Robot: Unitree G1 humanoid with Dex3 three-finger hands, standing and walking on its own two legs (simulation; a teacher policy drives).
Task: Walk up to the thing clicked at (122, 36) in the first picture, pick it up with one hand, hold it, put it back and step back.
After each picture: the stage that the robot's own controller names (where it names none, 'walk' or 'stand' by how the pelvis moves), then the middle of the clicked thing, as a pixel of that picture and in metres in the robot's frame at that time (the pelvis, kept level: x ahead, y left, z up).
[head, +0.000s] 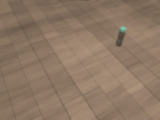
stand; (120, 37) +1.44 -0.51 -0.65
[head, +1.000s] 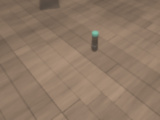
walk; (94, 41) +1.38 -0.07 -0.63
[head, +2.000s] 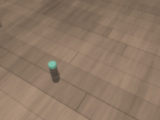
walk; (54, 72) +0.87 +0.27 -0.65
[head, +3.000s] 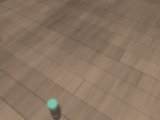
walk; (54, 110) +0.51 +0.23 -0.64
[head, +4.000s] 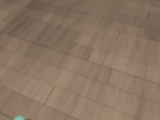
stand; out of the picture +0.37 +0.39 -0.62
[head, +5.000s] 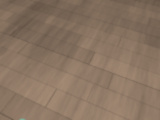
stand; out of the picture +0.37 +0.36 -0.66
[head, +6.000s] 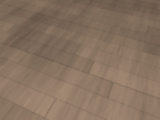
stand; out of the picture +0.35 +0.38 -0.66
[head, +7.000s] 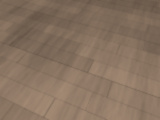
stand; out of the picture +0.34 +0.39 -0.66
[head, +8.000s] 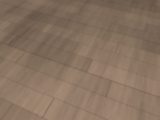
stand; out of the picture +0.33 +0.39 -0.66
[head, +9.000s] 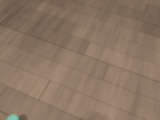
go down; out of the picture +0.35 +0.39 -0.64
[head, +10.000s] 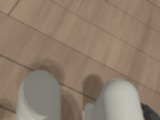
go down; out of the picture +0.39 +0.43 -0.24
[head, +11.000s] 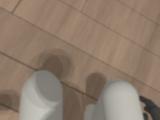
approach; out of the picture +0.38 +0.43 -0.25
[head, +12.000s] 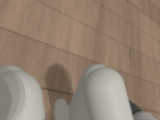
close in; out of the picture +0.34 +0.46 -0.15
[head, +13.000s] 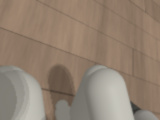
close; out of the picture +0.33 +0.46 -0.15
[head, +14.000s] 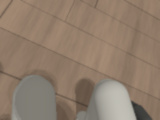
lift; out of the picture +0.31 +0.34 -0.05
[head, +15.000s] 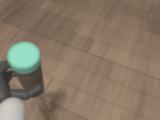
lift; (30, 75) +0.34 +0.16 +0.06
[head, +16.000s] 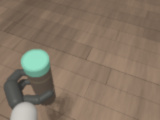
hold; (42, 82) +0.34 +0.13 +0.04
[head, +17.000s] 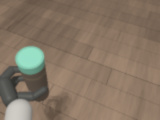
hold; (36, 78) +0.35 +0.15 +0.04
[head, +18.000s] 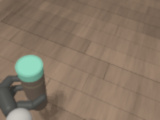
crouch; (34, 87) +0.33 +0.16 +0.00
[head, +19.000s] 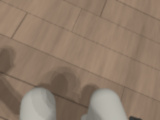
crouch; out of the picture +0.40 +0.33 -0.05
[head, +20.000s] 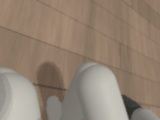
lower; out of the picture +0.38 +0.41 -0.15
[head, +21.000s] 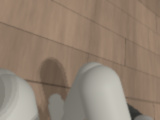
lower; out of the picture +0.38 +0.44 -0.15
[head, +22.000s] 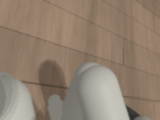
lower; out of the picture +0.39 +0.42 -0.15
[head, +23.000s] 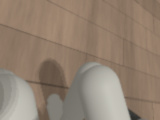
lower; out of the picture +0.39 +0.43 -0.15
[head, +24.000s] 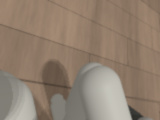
loosen; out of the picture +0.40 +0.43 -0.14
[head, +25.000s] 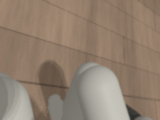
withdraw; out of the picture +0.39 +0.43 -0.16
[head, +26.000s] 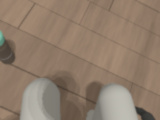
walk; (1, 49) +0.46 +0.36 -0.27
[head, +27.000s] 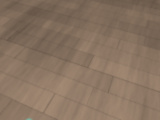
stand; out of the picture +0.40 +0.30 -0.60
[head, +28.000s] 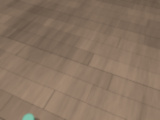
stand; out of the picture +0.43 +0.31 -0.60
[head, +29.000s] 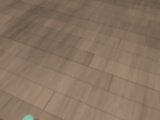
stand; out of the picture +0.42 +0.31 -0.60
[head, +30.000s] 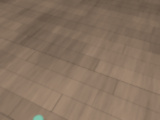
stand; out of the picture +0.45 +0.29 -0.65
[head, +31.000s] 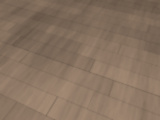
stand; out of the picture +0.40 +0.31 -0.66
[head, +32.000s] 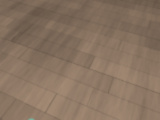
walk; out of the picture +0.39 +0.32 -0.66
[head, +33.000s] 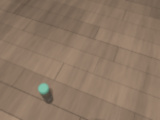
walk; (46, 94) +0.52 +0.27 -0.64
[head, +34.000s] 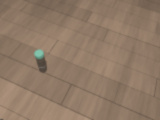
walk; (41, 61) +0.80 +0.28 -0.63
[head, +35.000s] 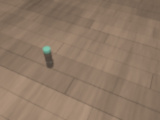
stand; (48, 57) +1.04 +0.32 -0.64
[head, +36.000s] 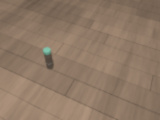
stand; (48, 58) +1.02 +0.29 -0.65
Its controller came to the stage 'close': yes
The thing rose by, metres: 0.71
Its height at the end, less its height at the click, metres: +0.00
